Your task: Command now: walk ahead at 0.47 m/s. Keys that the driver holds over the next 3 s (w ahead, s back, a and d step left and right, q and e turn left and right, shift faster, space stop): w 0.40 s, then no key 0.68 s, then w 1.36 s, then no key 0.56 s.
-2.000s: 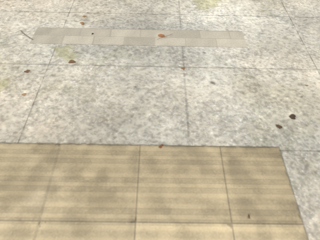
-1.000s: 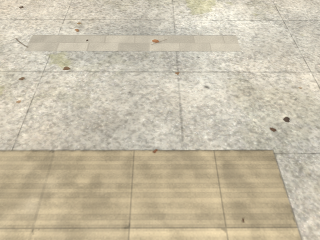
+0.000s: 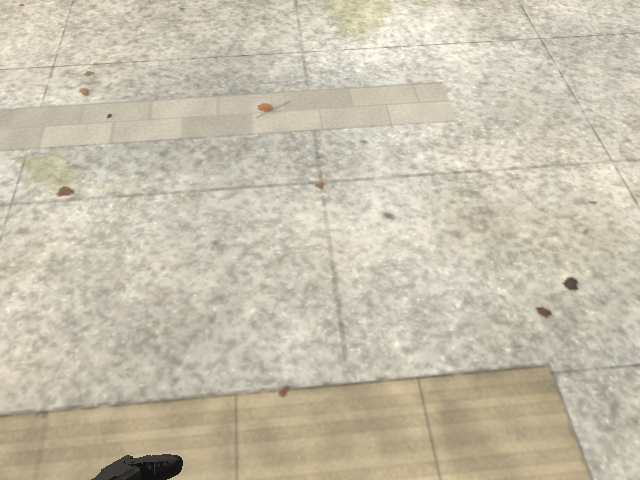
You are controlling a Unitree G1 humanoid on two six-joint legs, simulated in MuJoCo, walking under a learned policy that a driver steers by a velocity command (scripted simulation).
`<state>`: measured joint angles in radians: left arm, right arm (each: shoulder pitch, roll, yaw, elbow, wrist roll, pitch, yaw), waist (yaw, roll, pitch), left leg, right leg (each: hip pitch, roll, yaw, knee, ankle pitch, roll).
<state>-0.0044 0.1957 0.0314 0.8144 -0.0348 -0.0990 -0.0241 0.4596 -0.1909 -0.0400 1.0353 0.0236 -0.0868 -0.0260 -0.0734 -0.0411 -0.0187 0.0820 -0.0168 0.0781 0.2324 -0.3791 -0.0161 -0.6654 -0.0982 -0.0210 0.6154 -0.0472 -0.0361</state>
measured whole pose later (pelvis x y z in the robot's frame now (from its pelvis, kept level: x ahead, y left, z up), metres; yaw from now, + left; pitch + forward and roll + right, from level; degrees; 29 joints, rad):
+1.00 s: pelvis +0.40 +0.02 +0.01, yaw +1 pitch +1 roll +1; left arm 0.20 0.20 0.05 0.98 0.01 0.00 0.05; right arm 0.14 -0.19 -0.03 0.98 -0.01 -0.03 -0.02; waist 0.00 0.00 -0.01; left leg -0.32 -0.04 0.07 0.46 -0.16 0.05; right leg -0.30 -0.06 0.02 0.54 -0.26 0.04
